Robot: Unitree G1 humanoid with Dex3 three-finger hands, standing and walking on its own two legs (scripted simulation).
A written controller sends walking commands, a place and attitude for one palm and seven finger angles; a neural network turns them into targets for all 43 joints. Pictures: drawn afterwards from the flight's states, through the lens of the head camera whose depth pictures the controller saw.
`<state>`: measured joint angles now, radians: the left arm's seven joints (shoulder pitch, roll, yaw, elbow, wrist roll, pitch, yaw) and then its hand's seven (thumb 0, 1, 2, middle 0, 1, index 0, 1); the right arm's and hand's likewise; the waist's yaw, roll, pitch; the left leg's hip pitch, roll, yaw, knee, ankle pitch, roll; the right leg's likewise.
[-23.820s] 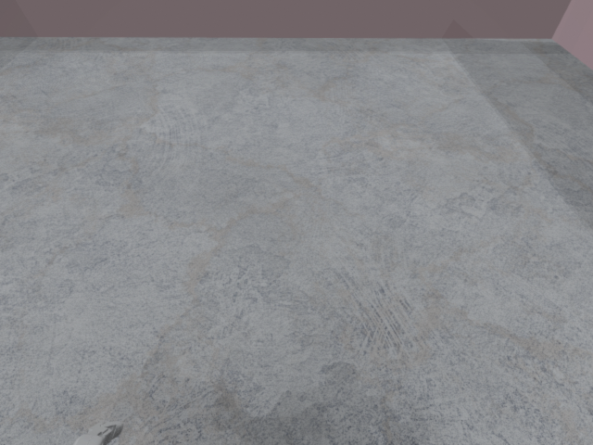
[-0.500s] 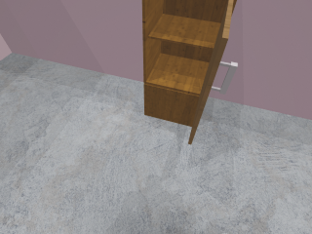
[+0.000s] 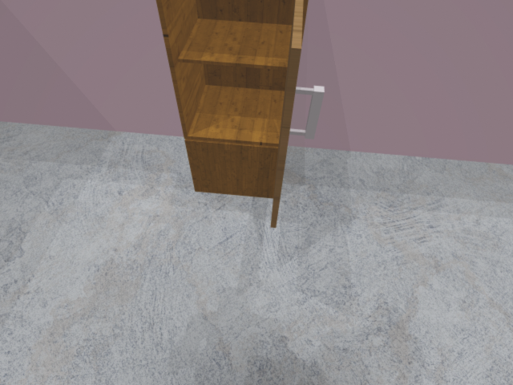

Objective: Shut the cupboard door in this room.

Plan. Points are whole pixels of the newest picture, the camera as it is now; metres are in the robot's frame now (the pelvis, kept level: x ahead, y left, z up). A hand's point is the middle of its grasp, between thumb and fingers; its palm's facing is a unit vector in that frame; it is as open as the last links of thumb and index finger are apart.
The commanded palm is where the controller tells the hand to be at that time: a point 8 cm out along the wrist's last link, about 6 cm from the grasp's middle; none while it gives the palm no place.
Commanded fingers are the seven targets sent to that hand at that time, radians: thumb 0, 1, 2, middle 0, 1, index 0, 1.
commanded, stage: stand and wait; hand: left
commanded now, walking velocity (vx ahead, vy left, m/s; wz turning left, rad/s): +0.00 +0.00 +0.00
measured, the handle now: (304, 113) +0.66 -0.07 +0.04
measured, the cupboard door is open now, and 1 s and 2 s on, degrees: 89 89 89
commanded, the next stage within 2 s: turn or walk to find it in 0.70 s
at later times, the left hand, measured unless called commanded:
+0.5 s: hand out of the picture -0.01 +0.19 -0.17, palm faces +0.02 -0.98 -0.18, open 7.3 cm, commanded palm none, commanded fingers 0.00 0.90 0.90 -0.20 -0.30 -0.20 -0.30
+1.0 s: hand out of the picture +0.02 +0.20 -0.17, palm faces +0.10 -0.97 -0.22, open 7.3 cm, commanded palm none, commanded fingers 0.00 0.90 0.90 -0.20 -0.30 -0.20 -0.30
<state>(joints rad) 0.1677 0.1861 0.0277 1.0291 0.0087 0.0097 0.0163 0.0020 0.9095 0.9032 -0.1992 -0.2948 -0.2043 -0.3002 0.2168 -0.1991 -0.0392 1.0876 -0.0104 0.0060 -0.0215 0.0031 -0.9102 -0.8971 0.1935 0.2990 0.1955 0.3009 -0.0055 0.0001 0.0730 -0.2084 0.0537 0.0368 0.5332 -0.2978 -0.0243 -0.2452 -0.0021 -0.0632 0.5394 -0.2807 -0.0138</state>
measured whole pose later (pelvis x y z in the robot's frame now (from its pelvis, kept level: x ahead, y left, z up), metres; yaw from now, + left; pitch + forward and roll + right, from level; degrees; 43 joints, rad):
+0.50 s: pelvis +0.02 +0.02 +0.01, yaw -1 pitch -2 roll +0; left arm 0.30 0.15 -0.01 1.16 0.00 0.00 0.03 0.00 0.91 0.90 -0.20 -0.29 -0.20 -0.30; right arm 0.27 -0.13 -0.01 1.16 0.00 -0.02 -0.03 0.00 -0.91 -0.90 0.20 0.30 0.20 0.30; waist 0.01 -0.01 0.05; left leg -0.10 0.01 0.07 0.39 -0.27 0.01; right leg -0.14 -0.04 -0.04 0.40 -0.23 0.03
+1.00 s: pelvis +0.01 +0.02 +0.00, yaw +4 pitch -1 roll +0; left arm 0.23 0.17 0.02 1.08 0.01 0.01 0.04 0.00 0.92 0.90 -0.20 -0.29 -0.20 -0.30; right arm 0.26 -0.14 -0.03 1.11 -0.01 0.01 -0.02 0.00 -0.91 -0.90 0.20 0.30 0.20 0.30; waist 0.00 0.01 0.06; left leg -0.20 -0.01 0.00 0.52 -0.30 0.01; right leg -0.21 -0.07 -0.10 0.53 -0.30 0.02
